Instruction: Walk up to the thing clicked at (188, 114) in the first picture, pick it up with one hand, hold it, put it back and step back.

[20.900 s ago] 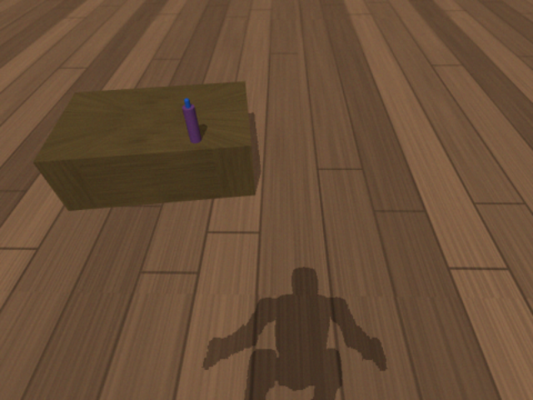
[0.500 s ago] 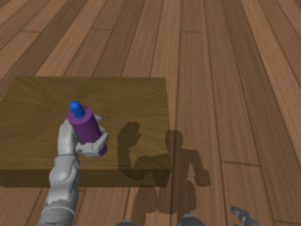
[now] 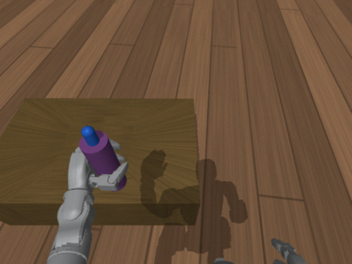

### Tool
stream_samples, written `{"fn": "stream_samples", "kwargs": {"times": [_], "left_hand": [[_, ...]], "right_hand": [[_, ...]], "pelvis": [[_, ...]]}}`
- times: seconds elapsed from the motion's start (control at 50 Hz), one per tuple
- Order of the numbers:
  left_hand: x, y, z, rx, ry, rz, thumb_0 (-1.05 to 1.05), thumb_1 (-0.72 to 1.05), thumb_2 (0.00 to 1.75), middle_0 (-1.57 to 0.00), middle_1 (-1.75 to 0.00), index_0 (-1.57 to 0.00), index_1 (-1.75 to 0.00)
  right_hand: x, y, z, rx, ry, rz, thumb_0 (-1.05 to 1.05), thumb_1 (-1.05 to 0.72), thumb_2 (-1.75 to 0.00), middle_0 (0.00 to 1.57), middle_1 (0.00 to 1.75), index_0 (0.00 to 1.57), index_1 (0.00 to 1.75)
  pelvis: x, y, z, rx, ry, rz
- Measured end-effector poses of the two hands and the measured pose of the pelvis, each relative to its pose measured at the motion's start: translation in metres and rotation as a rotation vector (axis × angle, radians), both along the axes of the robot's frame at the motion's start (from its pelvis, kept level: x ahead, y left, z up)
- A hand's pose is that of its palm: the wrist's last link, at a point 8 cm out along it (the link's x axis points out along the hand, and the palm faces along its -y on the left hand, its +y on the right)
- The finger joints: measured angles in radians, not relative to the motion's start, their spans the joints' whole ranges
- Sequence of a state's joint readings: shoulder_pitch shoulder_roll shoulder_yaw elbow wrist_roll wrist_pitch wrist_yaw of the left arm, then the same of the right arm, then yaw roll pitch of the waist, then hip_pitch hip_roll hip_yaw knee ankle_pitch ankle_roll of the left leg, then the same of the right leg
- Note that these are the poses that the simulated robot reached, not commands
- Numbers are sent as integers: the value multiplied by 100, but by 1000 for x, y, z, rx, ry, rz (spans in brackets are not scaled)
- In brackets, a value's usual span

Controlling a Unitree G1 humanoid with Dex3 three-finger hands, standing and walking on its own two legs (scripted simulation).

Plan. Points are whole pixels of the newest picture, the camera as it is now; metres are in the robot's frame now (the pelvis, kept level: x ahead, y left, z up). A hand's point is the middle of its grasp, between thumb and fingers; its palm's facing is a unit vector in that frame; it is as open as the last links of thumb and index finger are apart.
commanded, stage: hold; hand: left
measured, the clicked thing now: (103, 159) +0.34 +0.17 +0.07
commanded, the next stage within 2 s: none
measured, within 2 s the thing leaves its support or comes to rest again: neither
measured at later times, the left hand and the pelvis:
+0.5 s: hand (110, 162) +0.34 +0.16 +0.06, palm faces +0.05 -1.00 -0.01, open 7.4 cm; pelvis +0.01 -0.01 +0.01, yaw +0 degrees
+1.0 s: hand (108, 164) +0.33 +0.16 +0.07, palm faces +0.05 -1.00 -0.01, open 7.4 cm; pelvis +0.01 -0.01 +0.01, yaw +0 degrees
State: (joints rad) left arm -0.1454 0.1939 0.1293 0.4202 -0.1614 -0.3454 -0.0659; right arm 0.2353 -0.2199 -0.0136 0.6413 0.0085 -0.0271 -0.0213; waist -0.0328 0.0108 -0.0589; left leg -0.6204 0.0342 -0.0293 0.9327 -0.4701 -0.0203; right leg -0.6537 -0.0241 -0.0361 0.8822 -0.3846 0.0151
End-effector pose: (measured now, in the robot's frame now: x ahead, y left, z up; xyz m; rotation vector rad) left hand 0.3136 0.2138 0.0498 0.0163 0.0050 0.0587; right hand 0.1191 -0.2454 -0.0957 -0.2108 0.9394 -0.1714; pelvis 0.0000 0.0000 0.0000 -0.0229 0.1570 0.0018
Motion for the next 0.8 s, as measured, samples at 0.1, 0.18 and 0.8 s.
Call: {"fn": "stream_samples", "kwargs": {"times": [0.1,0.18,0.8], "left_hand": [[1,-1,4,6,-4,1,-1,-11,116,-85,-117,-87,-117],[2,-2,7,6,-4,-3,-1,-11,116,-85,-117,-87,-117],[-4,-2,18,-3,-10,-17,-1,-11,116,-85,-117,-87,-117]], "right_hand": [[1,0,0,6,-3,2,1,-91,-90,20,30,20,30],[2,-1,0,13,0,-1,1,-91,-90,20,30,20,30],[12,-6,10,8,-21,3,1,-91,-90,20,30,20,30]], "pelvis": [[1,-1,1,2,-6,0],[2,-2,3,4,-12,-1],[8,-7,12,10,-44,1]]}}
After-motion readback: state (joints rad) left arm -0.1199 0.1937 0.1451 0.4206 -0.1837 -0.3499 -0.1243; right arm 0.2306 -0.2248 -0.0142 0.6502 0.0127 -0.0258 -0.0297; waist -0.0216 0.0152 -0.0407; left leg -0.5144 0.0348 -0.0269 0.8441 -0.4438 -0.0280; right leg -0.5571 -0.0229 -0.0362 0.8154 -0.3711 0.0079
